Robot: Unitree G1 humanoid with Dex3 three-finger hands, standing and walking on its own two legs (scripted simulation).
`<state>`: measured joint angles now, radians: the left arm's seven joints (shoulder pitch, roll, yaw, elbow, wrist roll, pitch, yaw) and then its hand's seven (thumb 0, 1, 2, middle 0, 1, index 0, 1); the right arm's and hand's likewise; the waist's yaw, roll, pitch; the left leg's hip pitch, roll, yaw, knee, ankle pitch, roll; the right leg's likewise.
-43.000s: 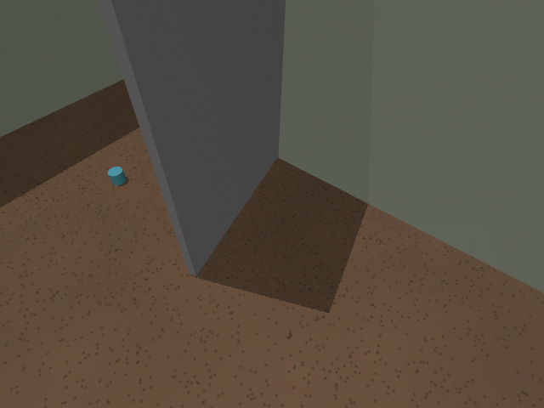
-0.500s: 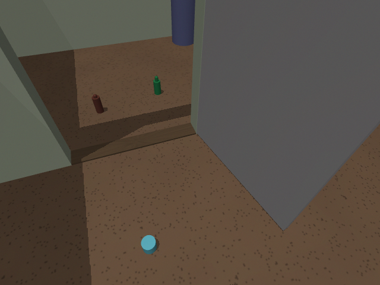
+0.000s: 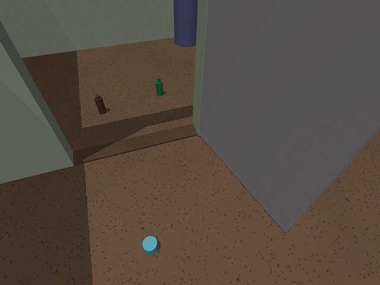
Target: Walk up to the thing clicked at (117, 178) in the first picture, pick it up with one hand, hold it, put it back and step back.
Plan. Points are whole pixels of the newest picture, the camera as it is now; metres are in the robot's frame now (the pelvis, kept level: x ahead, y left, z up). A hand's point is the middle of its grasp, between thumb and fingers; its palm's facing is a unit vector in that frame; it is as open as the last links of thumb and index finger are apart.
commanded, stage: stand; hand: left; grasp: from above
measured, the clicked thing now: (150, 245) +0.44 +0.19 -0.75
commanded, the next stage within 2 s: rise first in 0.26 s
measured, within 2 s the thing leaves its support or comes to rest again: neither
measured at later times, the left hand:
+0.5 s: hand out of the picture +0.11 +0.25 -0.16, palm faces +0.05 -0.94 -0.32, open 7.8 cm
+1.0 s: hand out of the picture +0.11 +0.26 -0.21, palm faces -0.09 -0.90 -0.42, open 13.7 cm
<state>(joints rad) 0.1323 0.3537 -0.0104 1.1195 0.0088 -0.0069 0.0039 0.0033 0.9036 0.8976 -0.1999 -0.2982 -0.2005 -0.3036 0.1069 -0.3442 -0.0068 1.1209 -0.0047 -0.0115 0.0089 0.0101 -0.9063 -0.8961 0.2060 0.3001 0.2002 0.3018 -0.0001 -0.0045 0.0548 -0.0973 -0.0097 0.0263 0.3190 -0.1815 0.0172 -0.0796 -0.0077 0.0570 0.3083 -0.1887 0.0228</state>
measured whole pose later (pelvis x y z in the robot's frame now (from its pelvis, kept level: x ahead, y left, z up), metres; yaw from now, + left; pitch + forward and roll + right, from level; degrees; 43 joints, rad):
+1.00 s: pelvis -0.02 -0.01 -0.08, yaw +2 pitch +14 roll -2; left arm 0.21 0.34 0.13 0.57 0.19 0.18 -0.02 0.00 -0.45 0.98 -0.08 -1.05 -0.08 -1.06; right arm 0.22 -0.24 -0.02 0.59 0.02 -0.12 -0.04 0.02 -0.90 -0.90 0.21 0.30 0.20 0.30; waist -0.02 0.00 -0.10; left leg -0.81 0.00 -0.03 1.05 -0.48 0.01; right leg -0.76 0.02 0.00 1.01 -0.49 0.01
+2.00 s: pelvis -0.10 -0.02 -0.36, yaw -1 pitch +34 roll -4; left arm -0.63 0.58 0.09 1.08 1.00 -0.20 0.22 0.00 -0.43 0.95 -0.15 -1.00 -0.15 -1.00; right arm 0.14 -0.27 -0.04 0.72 -0.04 -0.09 0.07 0.01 -0.89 -0.89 0.20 0.30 0.20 0.30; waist -0.08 0.01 -0.13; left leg -2.04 0.00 -0.08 2.10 -0.66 -0.02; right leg -1.99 0.04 -0.06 2.07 -0.69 0.00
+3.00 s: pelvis -0.09 -0.01 -0.44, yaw -6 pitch +35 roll -8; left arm -0.94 0.75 0.10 1.44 1.25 -0.20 0.40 0.00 -0.47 0.95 -0.16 -0.93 -0.16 -0.94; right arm 0.15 -0.25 0.06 0.74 -0.13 -0.04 0.12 0.01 -0.91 -0.90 0.20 0.30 0.20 0.30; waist -0.23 -0.02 -0.05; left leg -2.30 0.01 -0.13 2.38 -0.69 0.00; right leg -2.21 0.06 -0.10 2.30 -0.71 0.02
